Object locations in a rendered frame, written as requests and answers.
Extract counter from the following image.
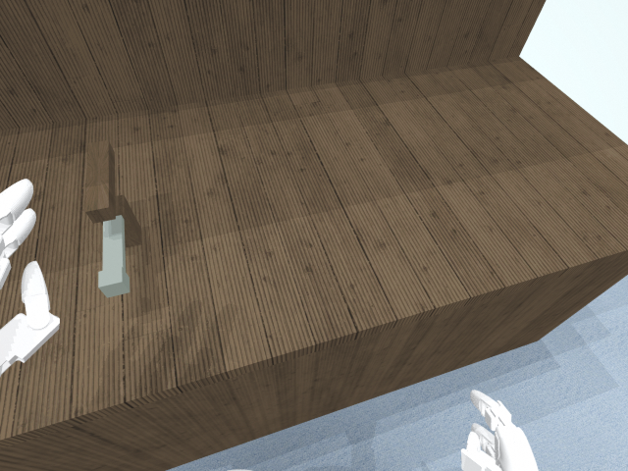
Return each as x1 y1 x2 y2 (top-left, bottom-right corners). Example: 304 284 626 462
0 0 628 471

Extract tap lever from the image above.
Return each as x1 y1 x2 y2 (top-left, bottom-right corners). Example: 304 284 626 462
98 215 130 298

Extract robot left hand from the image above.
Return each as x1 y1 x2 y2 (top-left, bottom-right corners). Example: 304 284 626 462
0 179 60 377

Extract robot right hand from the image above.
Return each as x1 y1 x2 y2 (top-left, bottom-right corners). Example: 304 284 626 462
461 390 539 471

